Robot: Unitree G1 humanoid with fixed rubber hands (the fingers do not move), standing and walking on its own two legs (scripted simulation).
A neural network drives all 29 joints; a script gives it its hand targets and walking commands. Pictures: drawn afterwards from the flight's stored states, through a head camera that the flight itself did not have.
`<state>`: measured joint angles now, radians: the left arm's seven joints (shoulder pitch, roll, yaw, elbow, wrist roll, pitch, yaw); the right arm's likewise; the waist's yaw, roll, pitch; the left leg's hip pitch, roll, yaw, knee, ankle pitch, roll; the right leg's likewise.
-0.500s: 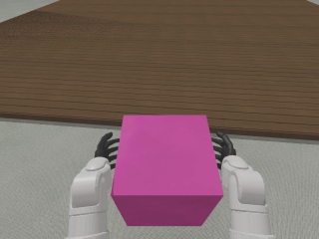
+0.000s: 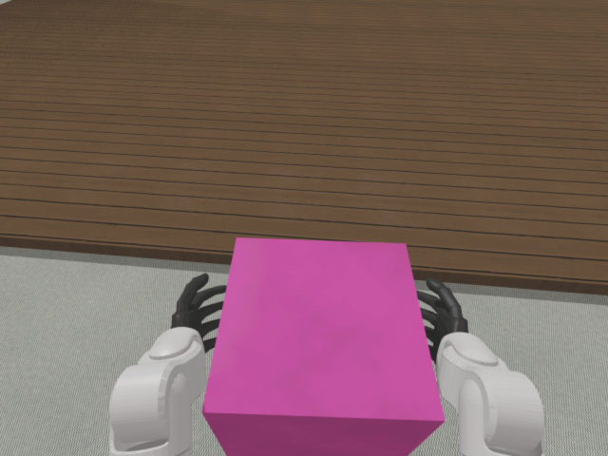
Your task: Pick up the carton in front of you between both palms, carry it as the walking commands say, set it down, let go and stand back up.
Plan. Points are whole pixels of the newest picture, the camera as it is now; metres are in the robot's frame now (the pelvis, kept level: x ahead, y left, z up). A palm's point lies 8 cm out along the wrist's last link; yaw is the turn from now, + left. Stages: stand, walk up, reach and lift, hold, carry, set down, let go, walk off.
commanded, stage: carry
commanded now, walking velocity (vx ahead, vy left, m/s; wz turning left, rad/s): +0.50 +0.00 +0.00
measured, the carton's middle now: (315, 361) +0.24 +0.00 +0.02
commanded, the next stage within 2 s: none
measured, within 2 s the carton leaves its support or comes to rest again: neither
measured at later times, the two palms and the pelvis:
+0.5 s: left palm (240, 171) +0.55 +0.13 +0.09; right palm (404, 165) +0.58 -0.16 +0.09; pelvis +0.33 -0.04 +0.00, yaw +4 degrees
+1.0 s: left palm (240, 58) +1.02 +0.19 +0.12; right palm (355, 55) +1.01 -0.11 +0.13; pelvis +0.65 +0.04 -0.01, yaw +2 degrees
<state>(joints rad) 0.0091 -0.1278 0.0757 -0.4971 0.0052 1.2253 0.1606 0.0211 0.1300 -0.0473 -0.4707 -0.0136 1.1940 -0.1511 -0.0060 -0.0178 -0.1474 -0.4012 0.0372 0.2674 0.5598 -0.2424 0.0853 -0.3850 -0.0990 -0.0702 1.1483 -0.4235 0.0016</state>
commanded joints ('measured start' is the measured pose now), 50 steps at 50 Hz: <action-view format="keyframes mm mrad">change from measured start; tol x32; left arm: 1 -381 -771 -637 -112 -242 -35 -122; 30 -458 -700 -653 -181 -283 -38 -130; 50 -1312 -591 -320 301 -210 -68 50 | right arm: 1 -432 792 624 -177 253 -22 90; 30 -450 714 614 -184 215 -11 80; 50 -1342 589 318 230 272 -50 -34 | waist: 1 -9 37 -167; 17 6 177 -39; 21 39 -278 -243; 42 -6 -123 -59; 46 -77 378 -354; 50 -38 101 -340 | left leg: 1 365 328 -485 -376 -28 68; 18 357 141 -3 18 640 -43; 22 -300 22 -257 828 -193 -63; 39 -236 38 -106 63 199 -31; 43 188 -81 -26 -12 67 10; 46 641 335 -882 -288 -131 163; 50 503 258 -523 -150 278 108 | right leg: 1 -310 -70 60 18 133 -25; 14 -232 23 -151 -605 392 -22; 18 229 136 -257 -667 281 -48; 21 655 -342 621 -956 96 -248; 31 383 -182 19 -992 294 -137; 43 335 -68 -172 -485 697 -84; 46 -280 147 29 240 -68 -34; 50 -332 23 93 206 67 -74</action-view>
